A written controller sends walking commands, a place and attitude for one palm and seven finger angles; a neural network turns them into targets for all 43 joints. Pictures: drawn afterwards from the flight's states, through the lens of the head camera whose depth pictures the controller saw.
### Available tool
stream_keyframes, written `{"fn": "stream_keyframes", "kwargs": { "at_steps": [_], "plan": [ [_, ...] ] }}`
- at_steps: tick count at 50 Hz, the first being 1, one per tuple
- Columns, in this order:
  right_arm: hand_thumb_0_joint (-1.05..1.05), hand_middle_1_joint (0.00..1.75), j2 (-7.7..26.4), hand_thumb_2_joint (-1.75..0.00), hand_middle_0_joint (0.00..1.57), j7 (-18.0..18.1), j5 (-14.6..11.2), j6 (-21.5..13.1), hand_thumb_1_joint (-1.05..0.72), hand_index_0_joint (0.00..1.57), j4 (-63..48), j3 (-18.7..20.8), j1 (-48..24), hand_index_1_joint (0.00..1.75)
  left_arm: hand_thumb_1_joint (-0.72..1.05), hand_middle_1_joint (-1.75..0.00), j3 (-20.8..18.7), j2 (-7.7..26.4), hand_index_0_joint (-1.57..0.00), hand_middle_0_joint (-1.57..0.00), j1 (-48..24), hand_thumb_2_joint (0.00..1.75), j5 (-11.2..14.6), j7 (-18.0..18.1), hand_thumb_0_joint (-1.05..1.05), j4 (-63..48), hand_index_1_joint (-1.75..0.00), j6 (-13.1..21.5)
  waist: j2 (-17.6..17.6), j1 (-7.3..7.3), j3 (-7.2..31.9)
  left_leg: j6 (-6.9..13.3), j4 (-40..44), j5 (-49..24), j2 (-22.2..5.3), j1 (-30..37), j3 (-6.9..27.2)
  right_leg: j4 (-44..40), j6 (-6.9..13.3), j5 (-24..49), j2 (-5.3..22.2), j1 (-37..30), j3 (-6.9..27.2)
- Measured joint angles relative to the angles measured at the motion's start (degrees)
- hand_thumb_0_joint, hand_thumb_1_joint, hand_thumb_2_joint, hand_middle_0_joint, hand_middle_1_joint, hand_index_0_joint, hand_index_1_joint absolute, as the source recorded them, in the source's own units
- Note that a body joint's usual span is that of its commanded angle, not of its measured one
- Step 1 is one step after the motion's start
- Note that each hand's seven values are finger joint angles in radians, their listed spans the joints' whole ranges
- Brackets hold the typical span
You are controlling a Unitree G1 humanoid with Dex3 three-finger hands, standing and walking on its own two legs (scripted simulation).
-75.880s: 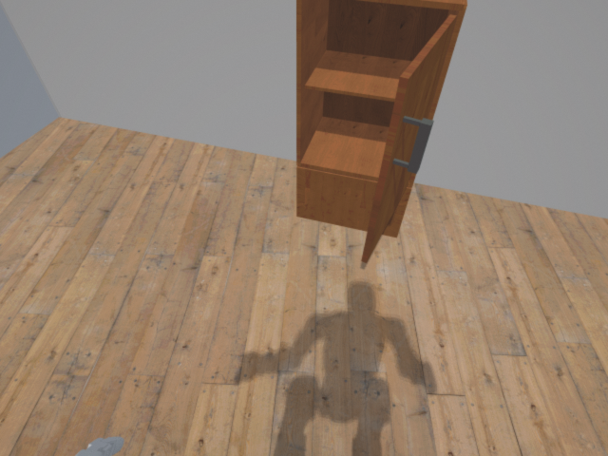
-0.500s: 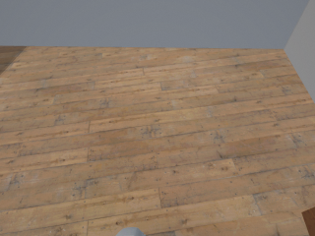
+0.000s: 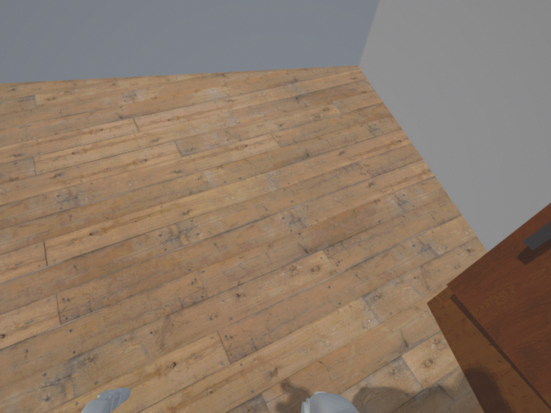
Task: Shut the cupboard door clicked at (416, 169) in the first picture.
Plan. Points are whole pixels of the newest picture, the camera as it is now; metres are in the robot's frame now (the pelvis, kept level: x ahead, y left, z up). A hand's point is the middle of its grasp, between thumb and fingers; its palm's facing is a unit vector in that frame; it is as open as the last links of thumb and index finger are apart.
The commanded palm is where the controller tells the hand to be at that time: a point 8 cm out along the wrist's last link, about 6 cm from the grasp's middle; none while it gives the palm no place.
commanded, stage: turn to face it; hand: left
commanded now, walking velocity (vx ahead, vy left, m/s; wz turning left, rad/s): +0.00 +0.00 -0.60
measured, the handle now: out of the picture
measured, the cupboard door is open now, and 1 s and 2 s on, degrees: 14 14 14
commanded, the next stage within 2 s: take the last steps up to it in 1.60 s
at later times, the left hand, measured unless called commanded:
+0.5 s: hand (189, 411) +0.14 +0.14 -0.17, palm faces -0.29 -0.93 -0.23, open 7.3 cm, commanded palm none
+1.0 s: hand (206, 362) +0.21 +0.12 -0.16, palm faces -0.55 -0.80 -0.23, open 7.3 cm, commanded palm none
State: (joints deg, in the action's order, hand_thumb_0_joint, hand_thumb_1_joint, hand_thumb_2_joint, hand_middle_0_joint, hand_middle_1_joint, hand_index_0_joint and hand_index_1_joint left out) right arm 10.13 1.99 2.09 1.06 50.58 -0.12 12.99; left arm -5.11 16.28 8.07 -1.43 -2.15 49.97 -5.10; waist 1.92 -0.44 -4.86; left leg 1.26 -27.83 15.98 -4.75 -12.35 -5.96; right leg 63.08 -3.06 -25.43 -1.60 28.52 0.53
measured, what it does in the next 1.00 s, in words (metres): steps on the spot, turning right: right foot, then left foot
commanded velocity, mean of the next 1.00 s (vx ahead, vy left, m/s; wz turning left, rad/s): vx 0.00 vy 0.00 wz -0.60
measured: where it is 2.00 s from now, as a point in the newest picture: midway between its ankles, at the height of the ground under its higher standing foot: outside the picture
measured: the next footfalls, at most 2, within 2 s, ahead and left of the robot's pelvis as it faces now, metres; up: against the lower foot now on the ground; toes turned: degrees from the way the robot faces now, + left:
right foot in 0.26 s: +0.00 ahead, -0.15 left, +0.00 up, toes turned -15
left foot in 0.64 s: +0.10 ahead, +0.08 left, +0.00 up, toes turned -19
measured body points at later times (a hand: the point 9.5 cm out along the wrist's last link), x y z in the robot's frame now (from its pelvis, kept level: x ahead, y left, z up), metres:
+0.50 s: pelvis +0.00 -0.03 -0.01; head +0.04 -0.04 +0.44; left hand +0.15 +0.18 -0.15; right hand +0.00 -0.30 -0.15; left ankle +0.03 +0.11 -0.69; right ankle -0.03 -0.14 -0.74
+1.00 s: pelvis +0.01 +0.00 -0.01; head +0.05 -0.01 +0.44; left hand +0.24 +0.16 -0.15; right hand -0.09 -0.24 -0.14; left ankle +0.06 +0.10 -0.74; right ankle -0.09 -0.11 -0.70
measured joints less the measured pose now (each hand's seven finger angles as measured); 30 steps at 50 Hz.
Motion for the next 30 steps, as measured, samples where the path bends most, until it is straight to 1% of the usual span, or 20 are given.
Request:
{"fn": "stream_keyframes", "kwargs": {
  "at_steps": [2,5,7,10,11,13,14,15,16,17,18,20,22,25,28,30],
  "plan": [
    [0.01,0.3,-0.2,-0.9,0.2,-0.1,-0.1,-0.1,-0.91,0.21,0.3,0.1,0.4,0.3,0.91,-0.3,0.0,0.0,-0.2,-0.2,-0.3,0.9,0.1,-0.2,0.01,-0.3,-0.3,-0.1,-0.5,-0.03,-0.3,-0.1,0.6,-0.1,-0.8,0.6,-1.4,-0.7,-0.4,0.8,1.3,-0.6,-0.6],
    [0.01,0.3,-0.1,-0.89,0.2,-0.2,-0.1,-0.2,-0.9,0.21,0.7,0.5,0.9,0.3,0.91,-0.3,0.0,-0.2,-0.2,-0.2,-0.9,0.9,0.1,-0.3,0.01,-0.3,-0.3,-0.4,-1.2,0.31,-0.7,-0.3,0.4,0.3,-1.8,0.9,-3.7,-5.3,-0.5,1.2,2.8,-2.4,-1.5],
    [0.01,0.3,0.2,-0.89,0.2,-0.5,0.0,-0.1,-0.9,0.21,1.0,0.9,1.2,0.3,0.91,-0.3,0.2,-0.6,-0.2,-0.2,-1.3,0.9,0.0,-0.4,0.01,-0.2,-0.3,-0.4,-1.8,0.78,-0.9,-0.6,-0.6,1.0,-2.6,0.9,-5.1,-10.1,-0.2,1.0,3.3,-4.4,-2.2],
    [0.01,0.3,1.2,-0.89,0.2,-0.8,0.0,0.1,-0.9,0.21,1.5,1.7,1.6,0.3,0.91,-0.3,0.7,-1.5,-0.2,-0.2,-1.8,0.9,0.1,-0.4,0.01,-0.2,-0.3,-0.1,-2.9,1.49,-1.1,-1.4,-3.4,2.8,-3.9,0.4,-7.3,-18.1,0.8,1.5,3.1,-8.1,-3.6],
    [0.01,0.3,1.6,-0.89,0.2,-0.9,-0.1,0.2,-0.9,0.21,1.7,1.9,1.7,0.3,0.91,-0.3,0.9,-1.8,-0.2,-0.2,-1.9,0.9,0.1,-0.4,0.01,-0.2,-0.3,0.1,-3.2,1.65,-1.0,-1.7,-4.6,3.6,-4.4,0.2,-8.0,-21.4,1.2,3.0,2.8,-9.6,-4.1],
    [0.01,0.3,2.5,-0.89,0.2,-1.2,-0.5,0.5,-0.9,0.21,1.8,2.5,2.6,0.3,0.91,-0.3,1.4,-2.1,-0.2,-0.2,-1.6,0.9,0.0,-0.5,0.01,-0.8,-0.3,1.0,-3.5,1.73,-0.3,-2.7,-8.8,5.9,-5.2,-1.2,-9.2,-29.8,2.5,9.7,2.6,-13.5,-4.8],
    [0.01,0.3,3.3,-0.9,0.2,-1.2,-0.7,0.9,-0.9,0.21,2.1,2.8,2.5,0.3,0.91,-0.3,1.5,-2.6,-0.2,-0.2,-1.6,0.9,-0.1,-0.2,0.01,-0.7,-0.3,1.8,-4.2,1.54,-0.2,-3.4,-13.1,8.6,-5.5,-2.8,-8.1,-30.2,3.2,7.8,2.1,-13.6,-4.6],
    [0.01,0.3,4.1,-0.9,0.2,-1.1,-0.8,1.7,-0.9,0.21,2.5,3.0,1.9,0.3,0.91,-0.3,1.8,-3.3,-0.2,-0.2,-1.5,0.9,0.0,0.2,0.0,-0.5,-0.3,2.4,-5.3,1.58,-0.4,-3.9,-18.7,12.2,-5.0,-5.1,-5.1,-28.8,3.7,6.5,1.4,-12.9,-4.2],
    [0.01,0.3,4.8,-0.9,0.2,-0.9,-0.9,2.5,-0.91,0.2,2.6,3.2,1.3,0.3,0.91,-0.3,2.2,-3.9,-0.2,-0.2,-1.3,0.9,0.1,0.5,0.0,-0.4,-0.3,2.7,-6.1,1.8,-0.6,-4.2,-24.5,14.1,-3.9,-7.6,-2.2,-28.2,3.9,6.1,1.0,-12.7,-4.0],
    [0.01,0.3,5.2,-0.9,0.2,-0.7,-0.9,3.1,-0.91,0.2,2.6,3.4,0.8,0.3,0.91,-0.3,2.4,-4.4,-0.2,-0.2,-0.9,0.9,0.1,0.9,0.0,-0.4,-0.3,2.8,-6.3,1.87,-0.6,-4.5,-29.4,14.5,-2.7,-9.7,-0.2,-28.5,4.1,6.3,0.8,-12.8,-3.5],
    [0.01,0.3,5.3,-0.9,0.2,-0.6,-0.9,3.3,-0.91,0.2,2.6,3.5,0.3,0.3,0.91,-0.3,2.5,-4.7,-0.2,-0.2,-0.4,0.9,0.1,1.3,0.0,-0.4,-0.3,2.7,-6.2,1.8,-0.5,-4.8,-33.0,13.6,-1.9,-11.6,1.0,-29.3,4.1,6.9,0.7,-13.0,-2.9],
    [0.01,0.3,5.2,-0.9,0.2,-0.8,-0.9,3.3,-0.91,0.2,2.1,3.4,-0.8,0.3,0.91,-0.3,2.6,-4.9,-0.21,-0.2,0.5,0.9,0.1,1.7,0.0,-0.2,-0.3,2.5,-5.4,1.63,-0.5,-5.5,-36.3,10.6,-1.0,-14.3,2.4,-31.4,4.0,8.6,0.6,-13.5,-1.6],
    [0.01,0.3,4.8,-0.9,0.2,-1.1,-0.9,3.0,-0.91,0.2,1.2,3.2,-1.6,0.3,0.91,-0.3,2.6,-4.8,-0.21,-0.2,1.3,0.9,0.1,1.8,0.0,0.1,-0.3,2.3,-4.3,1.51,-0.4,-6.0,-35.4,8.3,-0.5,-15.7,3.3,-33.1,4.1,9.7,0.4,-13.8,-0.5],
    [0.01,0.3,4.2,-0.9,0.2,-1.3,-0.9,2.5,-0.91,0.2,0.0,3.1,-2.6,0.3,0.91,-0.3,2.6,-4.5,-0.21,-0.2,2.1,0.9,-0.1,1.6,0.0,0.4,-0.3,2.2,-3.0,1.04,-0.1,-6.3,-30.2,6.8,0.0,-15.6,4.3,-34.1,4.0,10.5,0.1,-13.7,1.0],
    [0.01,0.3,3.6,-0.9,0.2,-1.3,-1.1,2.1,-0.91,0.2,-0.7,2.9,-3.4,0.3,0.91,-0.3,2.3,-4.1,-0.21,-0.2,2.8,0.9,-0.3,1.4,0.0,0.6,-0.3,2.1,-1.8,0.12,0.2,-6.1,-22.5,7.4,0.9,-13.2,4.8,-33.5,3.5,10.5,-0.3,-12.8,2.8],
    [0.01,0.3,3.2,-0.9,0.2,-1.1,-1.3,1.6,-0.91,0.2,-1.1,2.6,-3.8,0.3,0.9,-0.3,2.0,-3.6,-0.21,-0.2,3.3,0.9,-0.3,1.4,0.0,0.8,-0.3,1.9,-1.0,-0.42,0.4,-5.8,-15.5,6.2,1.8,-10.3,4.8,-32.3,2.8,10.0,-0.6,-11.8,4.1]
  ]
}}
